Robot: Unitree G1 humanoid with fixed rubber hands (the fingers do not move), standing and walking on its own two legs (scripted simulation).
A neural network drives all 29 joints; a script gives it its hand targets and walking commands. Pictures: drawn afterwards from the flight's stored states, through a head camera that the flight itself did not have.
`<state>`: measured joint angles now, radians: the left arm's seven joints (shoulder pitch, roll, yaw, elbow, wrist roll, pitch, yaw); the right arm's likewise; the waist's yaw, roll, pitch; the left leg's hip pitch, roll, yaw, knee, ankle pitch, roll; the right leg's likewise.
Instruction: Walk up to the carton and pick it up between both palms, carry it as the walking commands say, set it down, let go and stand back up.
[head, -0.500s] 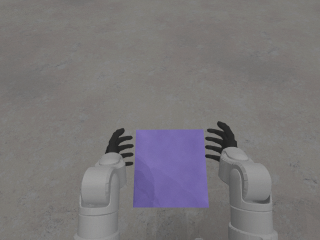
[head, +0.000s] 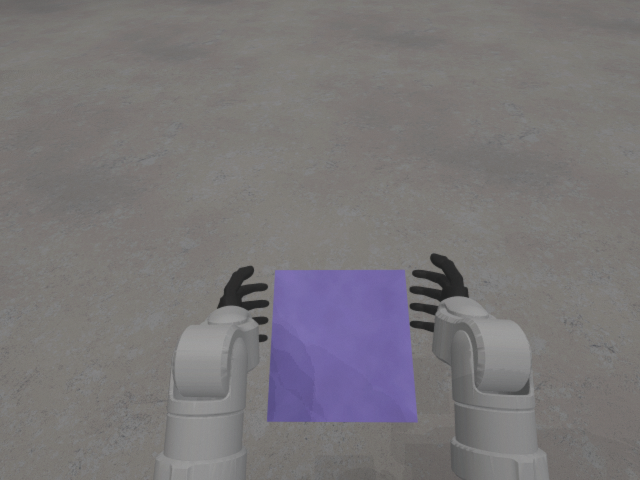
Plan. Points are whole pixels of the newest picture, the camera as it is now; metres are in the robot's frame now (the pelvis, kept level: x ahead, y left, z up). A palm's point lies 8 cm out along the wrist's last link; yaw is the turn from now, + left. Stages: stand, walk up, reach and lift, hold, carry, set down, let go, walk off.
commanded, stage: carry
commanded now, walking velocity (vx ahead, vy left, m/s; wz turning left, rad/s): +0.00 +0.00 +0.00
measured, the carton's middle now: (339, 348) +0.31 -0.01 +0.01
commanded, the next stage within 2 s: none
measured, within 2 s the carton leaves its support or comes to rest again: neither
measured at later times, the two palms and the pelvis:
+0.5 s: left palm (200, 402) +0.20 +0.14 +0.09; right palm (444, 379) +0.21 -0.11 +0.10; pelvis -0.09 +0.01 +0.00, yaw +0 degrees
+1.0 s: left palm (217, 396) +0.22 +0.13 +0.08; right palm (454, 381) +0.22 -0.13 +0.08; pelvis -0.08 +0.00 +0.01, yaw +0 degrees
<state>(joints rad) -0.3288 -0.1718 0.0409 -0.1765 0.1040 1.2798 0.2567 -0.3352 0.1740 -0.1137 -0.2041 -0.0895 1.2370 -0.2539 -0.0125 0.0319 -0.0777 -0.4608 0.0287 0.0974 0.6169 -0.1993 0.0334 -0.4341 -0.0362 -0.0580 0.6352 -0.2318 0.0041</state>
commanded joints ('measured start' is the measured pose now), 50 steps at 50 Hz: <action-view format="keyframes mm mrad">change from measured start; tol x32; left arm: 1 -456 -1086 -449 -175 -338 -82 -210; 30 -554 -1047 -461 -175 -369 -211 -234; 36 -460 -887 -246 251 -179 -288 -240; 38 -494 -1031 -445 -175 -332 -269 -226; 43 -392 -814 -252 207 -175 -293 -232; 50 -477 -956 -401 -139 -317 -358 -230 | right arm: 1 -441 1077 538 -105 358 -9 237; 30 -368 1033 451 -10 267 -140 234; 32 -316 851 260 381 111 -163 243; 37 -494 1067 531 -98 340 -208 229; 43 -306 838 319 329 143 -218 246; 50 -437 950 480 -34 291 -284 232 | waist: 1 24 121 -259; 9 24 -262 -223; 19 8 176 -296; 50 21 -57 -291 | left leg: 1 -38 214 -299 -433 -543 19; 7 -71 99 -144 -190 -458 -15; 11 89 -47 -83 511 -208 -38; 20 110 234 -365 -370 -422 82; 50 153 70 -172 -144 -78 16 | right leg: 1 152 49 -55 94 -166 11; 10 -209 -293 469 -513 -615 -178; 20 84 18 11 59 -65 3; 50 154 -95 136 -195 83 -34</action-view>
